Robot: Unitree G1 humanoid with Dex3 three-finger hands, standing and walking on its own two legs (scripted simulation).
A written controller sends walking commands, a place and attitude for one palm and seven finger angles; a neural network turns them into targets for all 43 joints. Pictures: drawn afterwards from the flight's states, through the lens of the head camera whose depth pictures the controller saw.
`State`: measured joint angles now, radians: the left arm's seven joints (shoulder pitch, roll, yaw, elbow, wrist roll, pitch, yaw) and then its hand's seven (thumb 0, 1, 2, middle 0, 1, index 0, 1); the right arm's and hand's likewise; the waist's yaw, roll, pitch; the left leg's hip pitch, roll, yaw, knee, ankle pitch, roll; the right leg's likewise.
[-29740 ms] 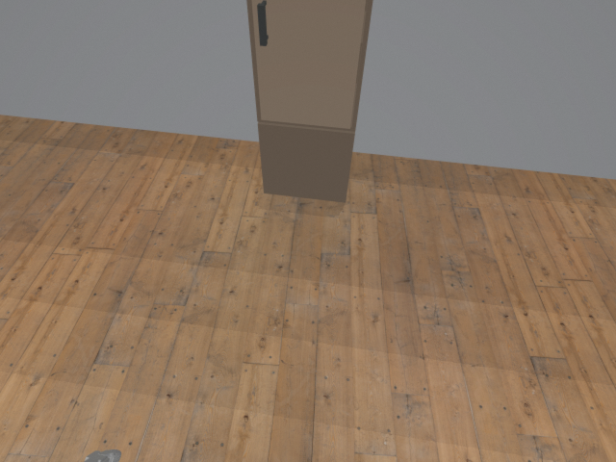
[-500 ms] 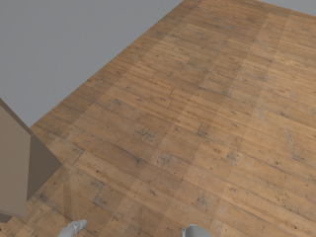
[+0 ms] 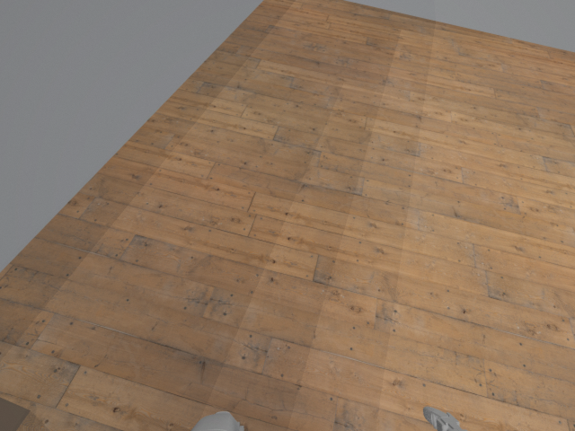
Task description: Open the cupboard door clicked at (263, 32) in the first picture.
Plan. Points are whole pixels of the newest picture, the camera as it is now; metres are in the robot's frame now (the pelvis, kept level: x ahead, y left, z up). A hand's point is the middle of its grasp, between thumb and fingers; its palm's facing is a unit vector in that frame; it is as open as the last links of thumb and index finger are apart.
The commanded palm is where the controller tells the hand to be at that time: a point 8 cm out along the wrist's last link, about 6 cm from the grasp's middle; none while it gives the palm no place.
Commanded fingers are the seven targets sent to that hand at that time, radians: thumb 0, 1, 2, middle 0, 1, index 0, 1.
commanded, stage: walk to a spot facing it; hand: left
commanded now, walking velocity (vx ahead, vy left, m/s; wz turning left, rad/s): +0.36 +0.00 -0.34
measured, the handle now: out of the picture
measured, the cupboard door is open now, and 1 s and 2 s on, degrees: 49 49 49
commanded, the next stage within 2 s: turn to face it in 1.04 s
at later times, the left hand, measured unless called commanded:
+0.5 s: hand (250, 280) +0.39 +0.09 -0.15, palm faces -0.19 -0.96 -0.20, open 7.4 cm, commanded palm none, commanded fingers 0.00 0.90 0.90 -0.20 -0.30 -0.20 -0.30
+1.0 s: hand (257, 228) +0.52 +0.10 -0.16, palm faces -0.15 -0.98 -0.15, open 7.4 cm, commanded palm none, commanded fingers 0.00 0.90 0.90 -0.20 -0.30 -0.20 -0.30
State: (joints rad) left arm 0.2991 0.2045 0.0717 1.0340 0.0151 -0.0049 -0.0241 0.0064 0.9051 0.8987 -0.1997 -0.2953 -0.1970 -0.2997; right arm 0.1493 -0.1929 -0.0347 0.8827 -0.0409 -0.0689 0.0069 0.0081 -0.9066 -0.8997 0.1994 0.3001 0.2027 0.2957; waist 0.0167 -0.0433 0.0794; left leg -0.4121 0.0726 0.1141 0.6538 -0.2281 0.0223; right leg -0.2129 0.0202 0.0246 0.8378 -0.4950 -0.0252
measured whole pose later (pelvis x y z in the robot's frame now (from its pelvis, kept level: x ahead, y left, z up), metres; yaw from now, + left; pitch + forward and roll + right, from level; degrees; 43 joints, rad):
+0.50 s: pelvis +0.23 -0.06 +0.01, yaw -10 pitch +0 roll +1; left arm 0.08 0.19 0.05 0.97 0.01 -0.06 -0.01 0.00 0.91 0.90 -0.20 -0.29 -0.19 -0.30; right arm 0.42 -0.16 -0.03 1.13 -0.02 0.00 0.00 0.01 -0.91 -0.90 0.20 0.30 0.20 0.30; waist -0.05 0.00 0.11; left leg -0.33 0.11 0.10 1.17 -0.45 -0.03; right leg -0.32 -0.01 -0.13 0.60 -0.29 -0.07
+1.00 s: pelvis +0.48 -0.08 +0.01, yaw -13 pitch +0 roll +1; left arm 0.26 0.18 0.06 1.08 0.02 -0.01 -0.02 0.01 0.91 0.90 -0.20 -0.29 -0.19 -0.30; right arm 0.21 -0.16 -0.04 1.00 -0.04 -0.07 -0.01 0.00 -0.91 -0.90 0.20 0.30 0.20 0.30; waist 0.04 -0.04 0.06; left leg -0.27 0.04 0.18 0.51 -0.24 0.03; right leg -0.51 -0.08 -0.04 1.21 -0.31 -0.02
